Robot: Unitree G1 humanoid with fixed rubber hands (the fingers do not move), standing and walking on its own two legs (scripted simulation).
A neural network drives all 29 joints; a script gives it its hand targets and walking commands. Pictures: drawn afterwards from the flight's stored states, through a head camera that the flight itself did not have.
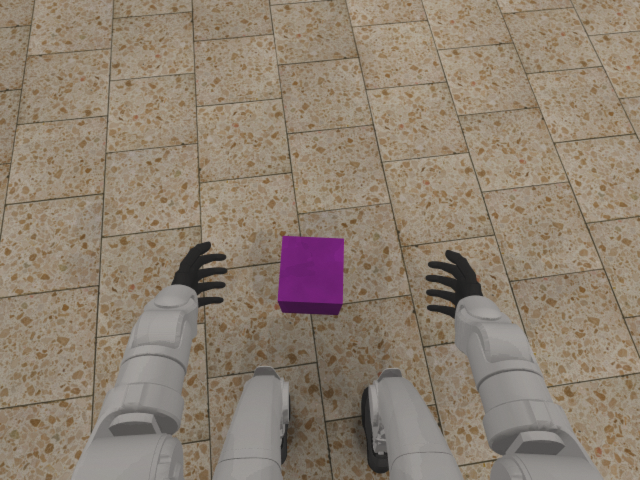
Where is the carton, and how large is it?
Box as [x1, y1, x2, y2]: [278, 236, 343, 314]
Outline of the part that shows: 283,236 278,289 278,302 282,312 337,314 342,304 343,239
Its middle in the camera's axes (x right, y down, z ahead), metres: -0.02 +0.09 +1.05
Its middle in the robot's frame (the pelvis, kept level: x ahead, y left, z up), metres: +0.49 +0.02 -0.60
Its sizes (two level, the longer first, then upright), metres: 0.171 0.160 0.172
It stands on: the floor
